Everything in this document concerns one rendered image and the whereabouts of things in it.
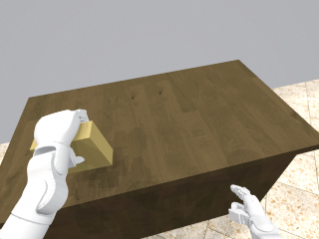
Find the right robot hand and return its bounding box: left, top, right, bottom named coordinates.
left=228, top=184, right=266, bottom=229

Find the left robot forearm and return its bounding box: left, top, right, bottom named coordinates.
left=0, top=141, right=71, bottom=239

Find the table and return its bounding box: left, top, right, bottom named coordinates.
left=0, top=60, right=319, bottom=239

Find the sponge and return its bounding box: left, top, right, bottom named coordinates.
left=30, top=120, right=113, bottom=174

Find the left robot hand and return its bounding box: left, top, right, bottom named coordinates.
left=34, top=109, right=89, bottom=168

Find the right robot forearm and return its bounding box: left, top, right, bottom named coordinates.
left=249, top=214, right=284, bottom=239

